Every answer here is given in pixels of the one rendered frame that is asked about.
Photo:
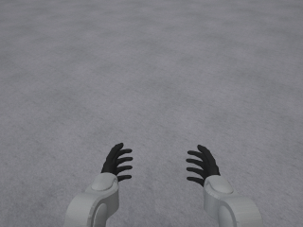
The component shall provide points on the robot left hand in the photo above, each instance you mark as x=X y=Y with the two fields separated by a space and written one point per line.
x=111 y=163

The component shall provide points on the robot right hand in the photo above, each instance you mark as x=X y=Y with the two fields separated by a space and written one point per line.
x=208 y=165

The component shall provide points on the left robot forearm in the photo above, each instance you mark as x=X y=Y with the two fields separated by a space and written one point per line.
x=96 y=204

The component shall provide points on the right robot forearm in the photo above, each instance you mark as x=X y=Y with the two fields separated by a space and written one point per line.
x=224 y=203

